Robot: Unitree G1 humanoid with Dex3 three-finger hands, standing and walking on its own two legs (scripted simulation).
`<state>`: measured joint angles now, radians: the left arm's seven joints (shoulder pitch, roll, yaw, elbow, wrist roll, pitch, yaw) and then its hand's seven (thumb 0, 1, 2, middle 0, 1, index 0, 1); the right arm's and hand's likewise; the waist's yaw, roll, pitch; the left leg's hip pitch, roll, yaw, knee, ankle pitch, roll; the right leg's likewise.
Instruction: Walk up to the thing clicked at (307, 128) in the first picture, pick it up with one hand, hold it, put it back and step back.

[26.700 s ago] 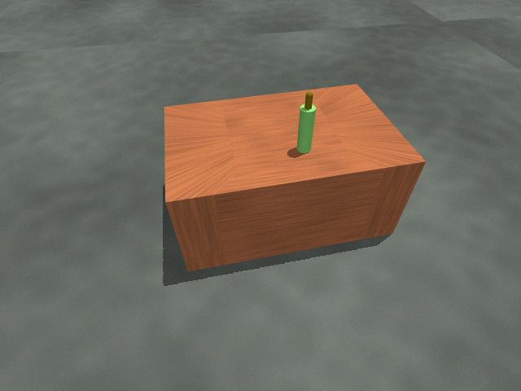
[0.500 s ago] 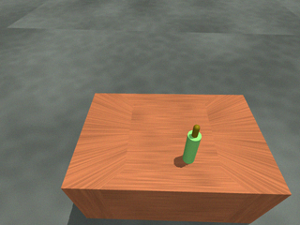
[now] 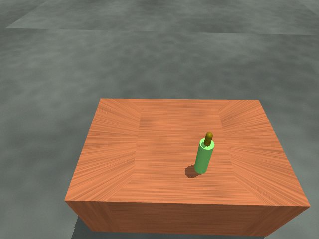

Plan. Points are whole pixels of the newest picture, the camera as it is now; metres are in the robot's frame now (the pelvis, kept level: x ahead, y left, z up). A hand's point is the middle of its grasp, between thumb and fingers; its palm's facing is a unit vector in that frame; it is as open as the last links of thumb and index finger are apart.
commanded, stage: stand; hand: right
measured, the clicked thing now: (204, 152) +0.52 -0.16 -0.21
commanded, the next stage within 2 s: step back in 0.42 s
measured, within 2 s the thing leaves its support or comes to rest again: neither
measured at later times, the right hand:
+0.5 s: hand out of the picture +0.06 -0.26 -0.16, palm faces -0.01 +0.94 -0.34, open 7.3 cm
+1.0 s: hand out of the picture -0.04 -0.19 -0.15, palm faces +0.03 +0.90 -0.43, open 7.3 cm
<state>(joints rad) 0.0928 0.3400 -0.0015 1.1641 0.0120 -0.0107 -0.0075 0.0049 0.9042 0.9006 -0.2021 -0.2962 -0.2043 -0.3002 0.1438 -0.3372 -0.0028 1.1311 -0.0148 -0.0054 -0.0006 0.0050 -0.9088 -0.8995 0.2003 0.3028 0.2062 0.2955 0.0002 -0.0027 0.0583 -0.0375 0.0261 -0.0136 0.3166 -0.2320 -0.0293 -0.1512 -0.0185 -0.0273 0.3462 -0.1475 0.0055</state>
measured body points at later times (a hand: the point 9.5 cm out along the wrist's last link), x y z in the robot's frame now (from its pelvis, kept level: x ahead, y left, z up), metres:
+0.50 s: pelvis -0.01 +0.00 +0.00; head +0.02 +0.00 +0.44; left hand +0.07 +0.30 -0.14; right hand +0.06 -0.31 -0.14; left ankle -0.03 +0.14 -0.75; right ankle +0.03 -0.12 -0.75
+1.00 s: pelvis -0.10 +0.08 -0.01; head -0.03 +0.10 +0.43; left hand +0.02 +0.38 -0.16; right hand -0.04 -0.24 -0.12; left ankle -0.08 +0.15 -0.75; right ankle -0.15 -0.07 -0.68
